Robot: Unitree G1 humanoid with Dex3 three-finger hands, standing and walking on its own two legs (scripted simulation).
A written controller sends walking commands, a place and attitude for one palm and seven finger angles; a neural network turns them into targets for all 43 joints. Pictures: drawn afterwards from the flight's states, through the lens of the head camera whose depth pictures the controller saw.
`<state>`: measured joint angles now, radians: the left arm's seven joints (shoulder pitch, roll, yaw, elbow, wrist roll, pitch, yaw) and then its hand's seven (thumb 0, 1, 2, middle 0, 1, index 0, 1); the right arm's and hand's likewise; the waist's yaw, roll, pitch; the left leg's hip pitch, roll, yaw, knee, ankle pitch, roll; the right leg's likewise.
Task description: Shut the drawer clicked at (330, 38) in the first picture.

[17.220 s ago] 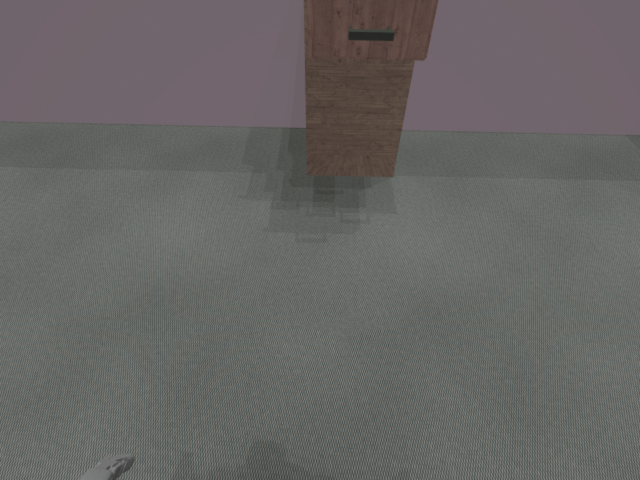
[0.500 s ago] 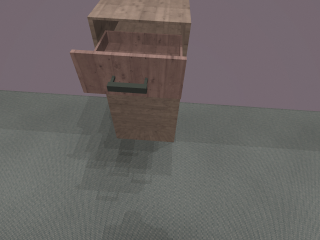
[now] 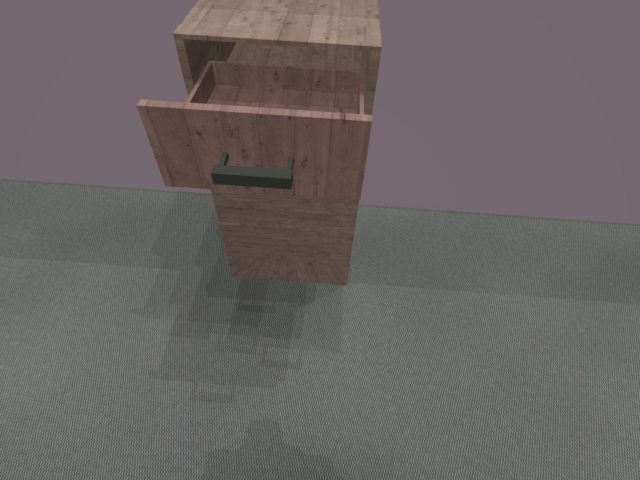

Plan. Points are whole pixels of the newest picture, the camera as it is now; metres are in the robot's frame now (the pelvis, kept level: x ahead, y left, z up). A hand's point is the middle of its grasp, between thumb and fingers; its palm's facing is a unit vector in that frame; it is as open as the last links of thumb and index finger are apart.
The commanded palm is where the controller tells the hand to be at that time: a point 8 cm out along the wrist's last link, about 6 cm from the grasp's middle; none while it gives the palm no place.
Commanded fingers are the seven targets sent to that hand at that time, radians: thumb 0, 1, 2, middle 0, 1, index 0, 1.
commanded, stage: shuffle to correct the standing spot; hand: left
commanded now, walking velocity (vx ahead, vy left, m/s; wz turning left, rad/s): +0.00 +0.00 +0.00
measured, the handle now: (255, 168) +0.60 +0.16 +0.03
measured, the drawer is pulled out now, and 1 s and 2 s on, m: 0.28 0.28 0.28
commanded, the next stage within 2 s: come to a stop and stand still in 0.86 s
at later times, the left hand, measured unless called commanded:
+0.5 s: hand out of the picture +0.01 +0.17 -0.20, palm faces +0.11 -0.99 -0.11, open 16.2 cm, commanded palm none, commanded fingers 0.00 -0.50 0.30 -0.15 -0.30 -0.15 -0.30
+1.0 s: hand (219, 404) +0.26 +0.18 -0.20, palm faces +0.02 -0.97 -0.24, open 16.7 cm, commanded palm none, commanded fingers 0.00 -0.50 0.30 -0.15 -0.30 -0.15 -0.30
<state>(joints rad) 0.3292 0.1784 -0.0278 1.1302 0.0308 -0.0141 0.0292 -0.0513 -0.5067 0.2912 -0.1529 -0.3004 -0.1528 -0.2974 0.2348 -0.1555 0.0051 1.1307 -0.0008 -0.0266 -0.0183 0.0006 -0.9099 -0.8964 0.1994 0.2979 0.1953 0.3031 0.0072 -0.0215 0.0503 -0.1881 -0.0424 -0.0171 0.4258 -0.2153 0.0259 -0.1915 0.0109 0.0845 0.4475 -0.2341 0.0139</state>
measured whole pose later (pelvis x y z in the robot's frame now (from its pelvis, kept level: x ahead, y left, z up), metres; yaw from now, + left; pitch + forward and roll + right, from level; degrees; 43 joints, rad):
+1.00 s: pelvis +0.28 -0.02 -0.02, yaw +0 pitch -1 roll +0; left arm 0.31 0.21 0.04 1.08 0.03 -0.06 0.03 -0.09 -0.56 0.26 -0.15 -0.30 -0.15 -0.30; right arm 0.41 -0.10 -0.02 1.19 0.00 -0.02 -0.02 0.00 -0.91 -0.90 0.20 0.30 0.20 0.30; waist 0.01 -0.01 0.14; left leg -0.28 0.03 0.03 1.24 -0.48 0.04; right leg -0.37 0.03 -0.17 0.62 -0.23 -0.12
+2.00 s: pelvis +0.24 -0.04 -0.01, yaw +0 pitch -4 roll +0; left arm 0.38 0.11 0.00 1.11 0.02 0.01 0.04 -0.01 -0.48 0.30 -0.15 -0.30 -0.15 -0.30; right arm 0.29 -0.18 -0.04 1.16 -0.01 0.04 -0.02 -0.01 -0.92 -0.90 0.20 0.30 0.19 0.30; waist -0.01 0.00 0.02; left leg -0.31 0.06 0.03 0.46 -0.09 -0.03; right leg -0.02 0.02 -0.07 0.48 -0.40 -0.03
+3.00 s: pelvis +0.27 -0.01 -0.02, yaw -1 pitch -2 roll -1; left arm 0.37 0.17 -0.02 1.04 0.04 -0.01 0.05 -0.05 -0.50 0.30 -0.15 -0.30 -0.15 -0.30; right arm 0.22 -0.17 -0.01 1.01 -0.01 0.00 -0.02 0.00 -0.91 -0.90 0.20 0.30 0.19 0.30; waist -0.01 0.01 0.07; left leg -0.39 0.04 0.06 0.67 -0.25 0.02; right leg -0.05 -0.01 -0.04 0.56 -0.49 0.01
